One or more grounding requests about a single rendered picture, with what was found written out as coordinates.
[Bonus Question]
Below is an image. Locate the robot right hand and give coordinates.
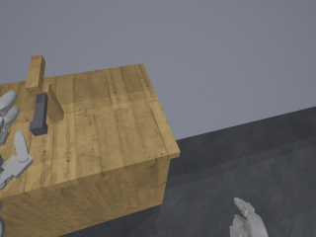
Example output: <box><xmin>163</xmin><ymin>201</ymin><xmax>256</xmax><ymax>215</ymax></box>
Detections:
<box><xmin>229</xmin><ymin>197</ymin><xmax>269</xmax><ymax>237</ymax></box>

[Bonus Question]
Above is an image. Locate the tap lever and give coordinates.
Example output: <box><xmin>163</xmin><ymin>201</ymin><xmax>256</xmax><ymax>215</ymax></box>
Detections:
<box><xmin>29</xmin><ymin>92</ymin><xmax>48</xmax><ymax>136</ymax></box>

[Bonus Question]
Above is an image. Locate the robot left hand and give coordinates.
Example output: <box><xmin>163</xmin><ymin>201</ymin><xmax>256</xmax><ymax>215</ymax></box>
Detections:
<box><xmin>0</xmin><ymin>90</ymin><xmax>34</xmax><ymax>191</ymax></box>

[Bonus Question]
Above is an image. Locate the counter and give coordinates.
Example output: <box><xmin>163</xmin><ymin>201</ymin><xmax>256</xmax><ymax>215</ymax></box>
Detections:
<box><xmin>0</xmin><ymin>54</ymin><xmax>181</xmax><ymax>237</ymax></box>

